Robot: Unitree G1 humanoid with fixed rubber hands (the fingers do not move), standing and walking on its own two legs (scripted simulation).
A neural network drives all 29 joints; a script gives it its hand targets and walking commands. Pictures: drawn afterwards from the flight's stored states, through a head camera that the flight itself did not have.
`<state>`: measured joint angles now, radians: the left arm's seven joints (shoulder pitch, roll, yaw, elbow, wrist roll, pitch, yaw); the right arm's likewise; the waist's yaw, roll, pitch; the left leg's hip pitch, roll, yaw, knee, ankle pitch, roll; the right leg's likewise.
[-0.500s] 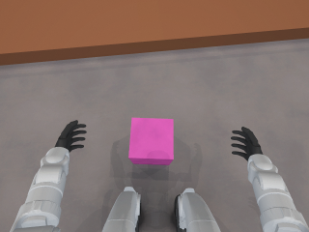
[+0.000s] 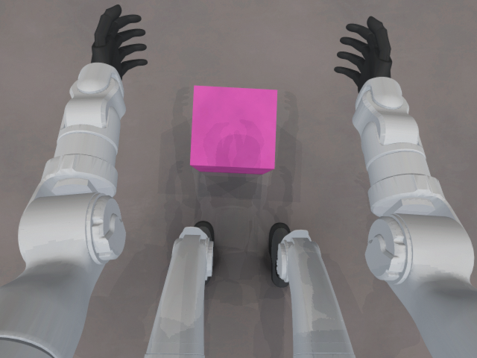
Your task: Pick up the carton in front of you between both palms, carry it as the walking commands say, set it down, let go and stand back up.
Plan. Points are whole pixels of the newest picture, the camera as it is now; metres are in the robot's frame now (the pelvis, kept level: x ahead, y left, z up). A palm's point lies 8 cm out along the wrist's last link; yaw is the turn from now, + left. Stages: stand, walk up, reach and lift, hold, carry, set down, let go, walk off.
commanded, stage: reach and lift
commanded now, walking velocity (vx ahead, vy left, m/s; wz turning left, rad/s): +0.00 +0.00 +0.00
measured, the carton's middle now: (233, 136) +0.50 +0.03 -0.51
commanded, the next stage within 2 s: none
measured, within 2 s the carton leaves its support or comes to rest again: leaves its support in 1.66 s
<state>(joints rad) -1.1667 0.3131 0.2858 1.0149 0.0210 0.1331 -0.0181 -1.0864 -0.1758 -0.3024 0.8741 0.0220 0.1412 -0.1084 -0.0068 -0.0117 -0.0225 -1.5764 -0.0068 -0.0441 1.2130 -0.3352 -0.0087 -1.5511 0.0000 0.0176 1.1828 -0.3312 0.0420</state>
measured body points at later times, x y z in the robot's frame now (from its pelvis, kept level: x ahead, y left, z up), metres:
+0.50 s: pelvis -0.01 +0.00 -0.18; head +0.34 +0.03 +0.10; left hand +0.51 +0.22 -0.35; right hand +0.51 -0.17 -0.34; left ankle +0.09 +0.12 -0.60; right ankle +0.09 -0.14 -0.60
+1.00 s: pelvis -0.03 -0.01 -0.26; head +0.34 +0.01 -0.02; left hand +0.52 +0.20 -0.45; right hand +0.52 -0.17 -0.45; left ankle +0.09 +0.12 -0.60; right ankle +0.09 -0.14 -0.60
